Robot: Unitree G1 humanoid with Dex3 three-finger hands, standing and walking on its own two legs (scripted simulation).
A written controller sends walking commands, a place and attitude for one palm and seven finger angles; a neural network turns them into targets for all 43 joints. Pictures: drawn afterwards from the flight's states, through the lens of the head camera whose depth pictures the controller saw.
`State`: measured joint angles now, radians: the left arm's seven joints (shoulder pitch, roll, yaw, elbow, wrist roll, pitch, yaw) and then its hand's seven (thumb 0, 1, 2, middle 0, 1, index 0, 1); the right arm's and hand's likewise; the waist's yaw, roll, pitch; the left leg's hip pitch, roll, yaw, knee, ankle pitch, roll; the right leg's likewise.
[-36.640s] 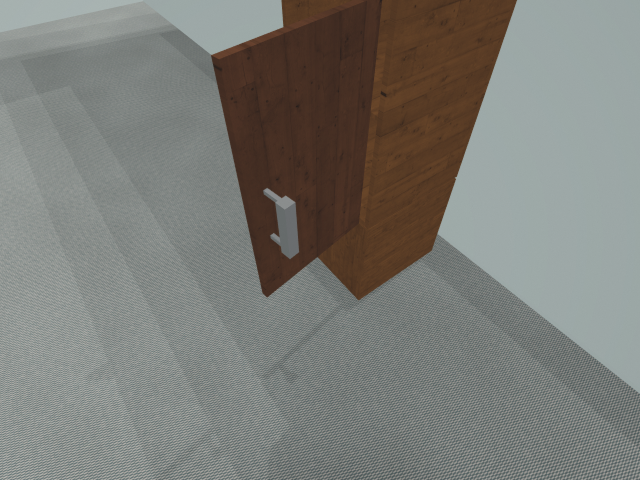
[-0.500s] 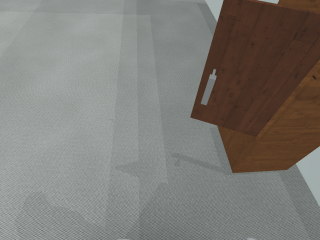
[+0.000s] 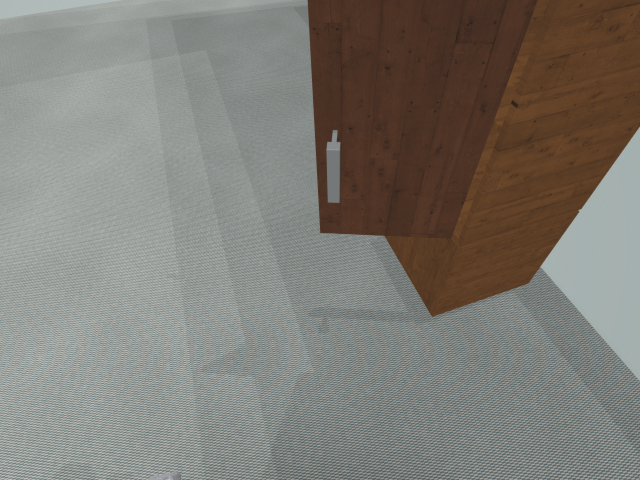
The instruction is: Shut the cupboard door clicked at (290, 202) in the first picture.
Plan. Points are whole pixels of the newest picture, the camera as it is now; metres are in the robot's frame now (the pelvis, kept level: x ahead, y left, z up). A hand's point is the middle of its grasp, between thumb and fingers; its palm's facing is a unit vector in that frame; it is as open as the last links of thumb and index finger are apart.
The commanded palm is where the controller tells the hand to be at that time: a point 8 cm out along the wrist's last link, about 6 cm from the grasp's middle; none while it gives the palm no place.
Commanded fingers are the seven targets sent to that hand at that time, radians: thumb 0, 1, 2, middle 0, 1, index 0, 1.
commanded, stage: take the last steps up to it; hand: left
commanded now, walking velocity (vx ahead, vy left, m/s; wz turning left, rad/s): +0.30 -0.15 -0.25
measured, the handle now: (334, 166) +0.72 +0.00 -0.08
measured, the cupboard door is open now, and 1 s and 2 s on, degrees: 66 66 66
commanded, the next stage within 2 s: come to a stop and stand still in 0.70 s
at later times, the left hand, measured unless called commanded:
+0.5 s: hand (205, 463) +0.17 +0.19 -0.16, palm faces -0.10 -0.98 -0.14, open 7.4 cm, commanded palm none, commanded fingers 0.00 0.90 0.90 -0.20 -0.30 -0.20 -0.30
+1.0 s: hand (313, 347) +0.35 +0.03 -0.16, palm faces -0.13 -0.97 -0.22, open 7.2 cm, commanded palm none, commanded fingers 0.00 0.90 0.90 -0.20 -0.30 -0.20 -0.30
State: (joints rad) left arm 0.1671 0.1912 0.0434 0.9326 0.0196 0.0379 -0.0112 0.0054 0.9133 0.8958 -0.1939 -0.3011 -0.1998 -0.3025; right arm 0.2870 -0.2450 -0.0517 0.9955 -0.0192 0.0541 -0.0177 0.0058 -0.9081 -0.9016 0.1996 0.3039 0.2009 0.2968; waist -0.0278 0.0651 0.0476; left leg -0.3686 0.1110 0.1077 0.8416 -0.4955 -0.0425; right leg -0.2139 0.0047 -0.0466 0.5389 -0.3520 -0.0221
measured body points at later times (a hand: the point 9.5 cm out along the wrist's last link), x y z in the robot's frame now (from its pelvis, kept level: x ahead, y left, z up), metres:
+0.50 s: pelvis +0.11 +0.00 +0.02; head +0.13 +0.03 +0.47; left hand +0.18 +0.24 -0.15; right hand +0.07 -0.25 -0.11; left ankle +0.08 +0.11 -0.73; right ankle +0.10 -0.17 -0.63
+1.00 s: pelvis +0.25 -0.13 +0.01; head +0.28 -0.15 +0.46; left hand +0.35 +0.09 -0.14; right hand +0.26 -0.38 -0.15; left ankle +0.26 -0.02 -0.68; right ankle +0.26 -0.22 -0.73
